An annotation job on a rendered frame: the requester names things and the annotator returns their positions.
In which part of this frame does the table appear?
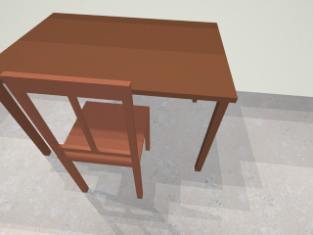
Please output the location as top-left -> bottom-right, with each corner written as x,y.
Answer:
0,13 -> 238,172

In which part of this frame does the chair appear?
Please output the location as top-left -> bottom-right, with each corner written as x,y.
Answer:
0,71 -> 151,199

